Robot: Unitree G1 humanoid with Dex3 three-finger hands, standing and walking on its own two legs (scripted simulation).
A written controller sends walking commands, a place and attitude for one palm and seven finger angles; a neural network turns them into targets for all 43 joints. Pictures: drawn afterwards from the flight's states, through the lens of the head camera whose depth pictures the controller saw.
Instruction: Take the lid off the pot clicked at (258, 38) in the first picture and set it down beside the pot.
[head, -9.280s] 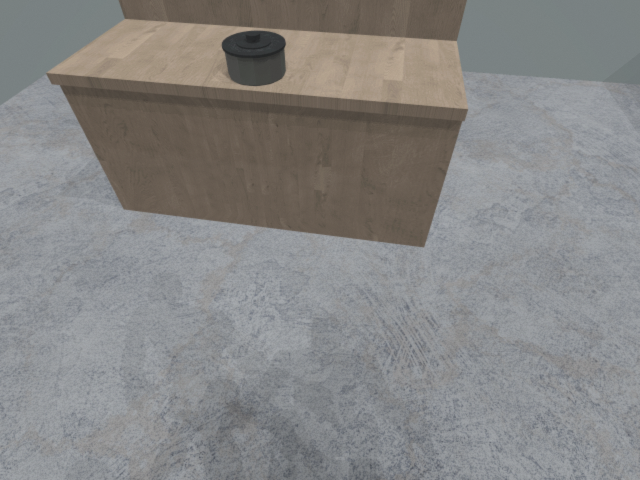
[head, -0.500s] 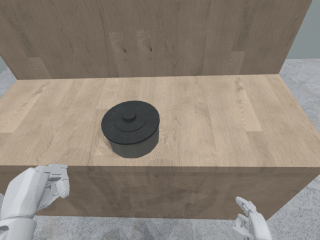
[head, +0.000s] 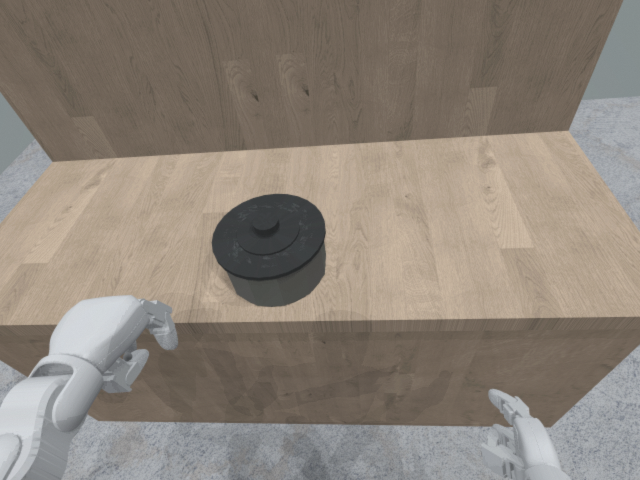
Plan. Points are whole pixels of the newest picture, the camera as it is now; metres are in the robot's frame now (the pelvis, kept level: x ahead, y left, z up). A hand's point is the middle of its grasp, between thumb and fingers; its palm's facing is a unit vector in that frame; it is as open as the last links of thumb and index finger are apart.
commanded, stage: reach forward and open the fingers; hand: left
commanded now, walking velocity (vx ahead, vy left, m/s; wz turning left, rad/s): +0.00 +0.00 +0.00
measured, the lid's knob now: (266, 223) +0.51 +0.17 +0.01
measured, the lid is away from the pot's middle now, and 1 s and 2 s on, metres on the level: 0.00 0.00 0.00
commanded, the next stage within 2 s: move the open hand above the knob in 0.48 s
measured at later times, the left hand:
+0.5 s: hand (149, 310) +0.28 +0.26 +0.08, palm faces -0.20 -0.07 -0.98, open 10.0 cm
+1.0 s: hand (181, 278) +0.33 +0.23 +0.08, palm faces -0.24 -0.09 -0.97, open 10.1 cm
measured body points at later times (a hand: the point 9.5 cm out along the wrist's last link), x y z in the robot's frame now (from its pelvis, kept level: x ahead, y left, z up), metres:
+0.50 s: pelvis +0.00 +0.02 +0.00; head +0.01 -0.03 +0.45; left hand +0.29 +0.26 +0.13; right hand +0.20 -0.20 -0.10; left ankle +0.01 +0.11 -0.74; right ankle +0.00 -0.12 -0.74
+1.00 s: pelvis +0.01 +0.01 +0.00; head +0.03 -0.04 +0.45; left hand +0.34 +0.23 +0.13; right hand +0.21 -0.22 -0.11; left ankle +0.01 +0.11 -0.74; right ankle +0.00 -0.12 -0.74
